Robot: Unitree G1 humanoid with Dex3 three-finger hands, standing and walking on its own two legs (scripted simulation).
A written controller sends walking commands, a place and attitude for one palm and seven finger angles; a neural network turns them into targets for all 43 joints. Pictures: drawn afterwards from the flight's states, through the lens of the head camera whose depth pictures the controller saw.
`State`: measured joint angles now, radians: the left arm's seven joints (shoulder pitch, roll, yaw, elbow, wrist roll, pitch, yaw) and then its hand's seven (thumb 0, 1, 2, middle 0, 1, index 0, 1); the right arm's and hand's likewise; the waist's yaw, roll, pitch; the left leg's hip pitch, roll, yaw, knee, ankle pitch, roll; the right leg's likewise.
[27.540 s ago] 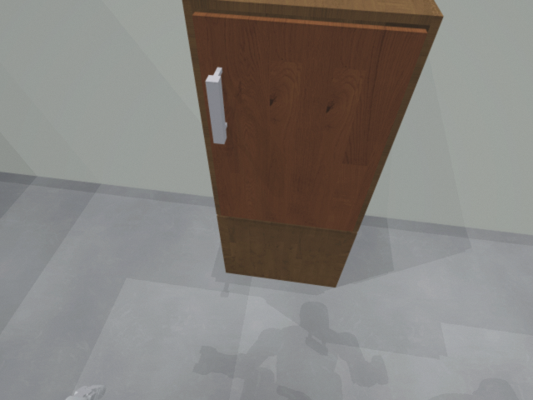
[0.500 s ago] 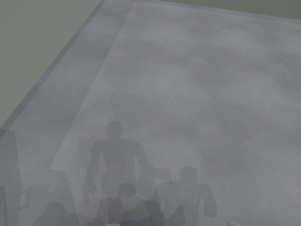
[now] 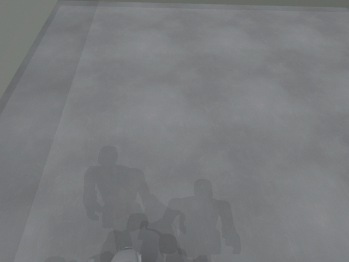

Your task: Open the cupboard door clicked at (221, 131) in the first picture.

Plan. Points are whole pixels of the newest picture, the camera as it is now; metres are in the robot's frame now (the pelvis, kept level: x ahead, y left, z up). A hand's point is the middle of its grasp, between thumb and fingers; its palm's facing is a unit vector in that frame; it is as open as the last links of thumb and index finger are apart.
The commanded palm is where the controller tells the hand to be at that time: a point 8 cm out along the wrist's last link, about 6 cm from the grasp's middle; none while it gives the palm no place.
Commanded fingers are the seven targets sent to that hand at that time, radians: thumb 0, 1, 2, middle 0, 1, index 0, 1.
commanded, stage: walk to a spot facing it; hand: left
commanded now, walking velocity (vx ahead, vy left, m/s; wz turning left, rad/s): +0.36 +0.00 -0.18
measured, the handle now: out of the picture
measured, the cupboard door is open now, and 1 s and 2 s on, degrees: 37 37 37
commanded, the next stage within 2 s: turn to face it in 0.16 s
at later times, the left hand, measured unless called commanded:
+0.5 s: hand (126, 186) +0.34 +0.15 -0.17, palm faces -0.02 -0.98 -0.17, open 7.4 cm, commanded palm none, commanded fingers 0.00 0.90 0.90 -0.20 -0.30 -0.20 -0.30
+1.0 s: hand (118, 172) +0.38 +0.18 -0.16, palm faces +0.29 -0.91 -0.29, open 7.4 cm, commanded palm none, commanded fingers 0.00 0.90 0.90 -0.20 -0.30 -0.20 -0.30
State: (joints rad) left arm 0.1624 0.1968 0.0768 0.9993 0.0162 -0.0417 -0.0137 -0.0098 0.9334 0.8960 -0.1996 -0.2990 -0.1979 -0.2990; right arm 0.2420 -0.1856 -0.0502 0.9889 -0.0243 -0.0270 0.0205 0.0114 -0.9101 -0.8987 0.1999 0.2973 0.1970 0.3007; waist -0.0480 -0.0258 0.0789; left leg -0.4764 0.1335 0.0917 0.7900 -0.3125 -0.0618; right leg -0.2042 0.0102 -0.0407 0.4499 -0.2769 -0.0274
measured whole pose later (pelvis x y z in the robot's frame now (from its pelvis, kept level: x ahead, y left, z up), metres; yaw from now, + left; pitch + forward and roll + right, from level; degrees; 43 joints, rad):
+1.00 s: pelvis +0.33 -0.06 -0.01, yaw +17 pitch +1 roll +1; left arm 0.12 0.22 0.07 0.89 0.02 0.01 0.01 0.00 0.91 0.90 -0.20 -0.30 -0.19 -0.30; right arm 0.20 -0.24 -0.08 0.94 -0.02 0.06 0.01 0.01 -0.90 -0.90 0.20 0.30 0.20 0.30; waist -0.03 0.03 0.06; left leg -0.41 0.02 -0.04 0.78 -0.44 -0.03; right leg -0.32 -0.06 -0.07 0.61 -0.32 0.02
